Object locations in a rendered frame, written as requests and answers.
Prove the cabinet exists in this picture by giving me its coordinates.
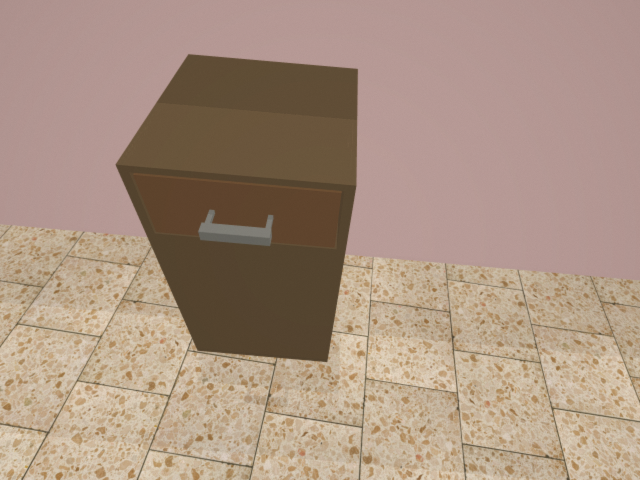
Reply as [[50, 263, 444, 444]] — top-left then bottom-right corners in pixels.
[[116, 54, 358, 362]]

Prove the drawer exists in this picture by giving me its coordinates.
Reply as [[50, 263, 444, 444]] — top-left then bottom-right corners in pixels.
[[133, 173, 342, 248]]

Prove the handle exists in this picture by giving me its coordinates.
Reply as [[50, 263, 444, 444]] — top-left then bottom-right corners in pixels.
[[198, 210, 273, 246]]

